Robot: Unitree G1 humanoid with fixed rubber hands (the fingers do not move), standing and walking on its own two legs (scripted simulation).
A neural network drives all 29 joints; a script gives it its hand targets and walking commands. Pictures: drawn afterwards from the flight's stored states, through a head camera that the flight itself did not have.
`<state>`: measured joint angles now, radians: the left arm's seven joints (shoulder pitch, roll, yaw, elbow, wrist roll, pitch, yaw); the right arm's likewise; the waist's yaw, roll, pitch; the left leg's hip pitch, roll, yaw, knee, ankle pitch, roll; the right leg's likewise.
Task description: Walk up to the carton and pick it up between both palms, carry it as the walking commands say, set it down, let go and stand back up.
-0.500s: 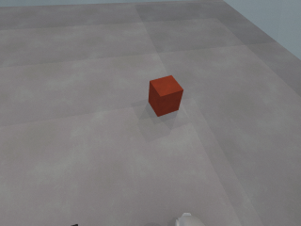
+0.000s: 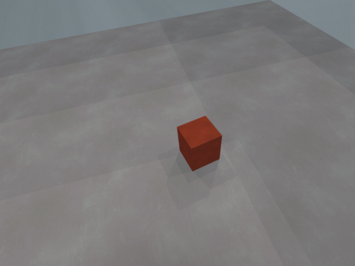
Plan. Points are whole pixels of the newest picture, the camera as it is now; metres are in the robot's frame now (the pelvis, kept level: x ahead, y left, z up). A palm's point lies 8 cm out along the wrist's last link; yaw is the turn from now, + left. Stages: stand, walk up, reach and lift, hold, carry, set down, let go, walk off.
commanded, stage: walk up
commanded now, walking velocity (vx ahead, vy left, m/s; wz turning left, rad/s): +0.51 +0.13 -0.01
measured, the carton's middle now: (199, 143) +0.96 -0.06 -0.66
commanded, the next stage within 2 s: none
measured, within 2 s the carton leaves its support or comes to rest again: neither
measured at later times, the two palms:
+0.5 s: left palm (92, 203) +0.33 +0.29 -0.14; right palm (269, 216) +0.27 -0.21 -0.11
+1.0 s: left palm (116, 145) +0.52 +0.24 -0.10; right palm (269, 155) +0.49 -0.27 -0.14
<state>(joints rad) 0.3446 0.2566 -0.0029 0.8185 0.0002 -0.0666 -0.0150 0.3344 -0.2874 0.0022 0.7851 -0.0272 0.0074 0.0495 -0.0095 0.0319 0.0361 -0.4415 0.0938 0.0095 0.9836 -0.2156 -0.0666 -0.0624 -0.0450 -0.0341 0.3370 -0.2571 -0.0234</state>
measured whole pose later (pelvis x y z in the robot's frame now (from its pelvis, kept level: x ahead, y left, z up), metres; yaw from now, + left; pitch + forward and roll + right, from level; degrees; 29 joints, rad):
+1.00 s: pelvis +0.45 -0.02 +0.00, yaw +0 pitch -1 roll +3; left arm 0.28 0.25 0.00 0.83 0.00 -0.03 0.00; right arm 0.34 -0.28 0.00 0.80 -0.03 0.04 0.03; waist -0.01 0.04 0.03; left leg -0.36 0.07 0.04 0.87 -0.36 -0.07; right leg -0.18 -0.07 -0.05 0.40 -0.21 -0.02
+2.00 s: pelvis +0.50 -0.01 -0.01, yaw -2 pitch +1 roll +1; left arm 0.27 0.24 0.00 0.84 0.00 0.04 -0.01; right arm 0.32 -0.25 0.00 0.80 -0.03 0.03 -0.04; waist -0.01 0.03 -0.02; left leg -0.28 0.11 0.10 0.46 -0.20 -0.03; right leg -0.31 0.00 -0.04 0.67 -0.37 -0.02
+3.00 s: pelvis +0.53 -0.14 -0.02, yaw +7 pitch +1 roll -1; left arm 0.26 0.22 0.00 0.84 0.00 0.05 -0.04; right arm 0.37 -0.35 0.00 0.85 -0.03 0.04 -0.05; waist -0.01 0.02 0.06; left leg -0.24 0.15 -0.17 0.45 -0.27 -0.03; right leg -0.31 -0.04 -0.05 0.62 -0.34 -0.01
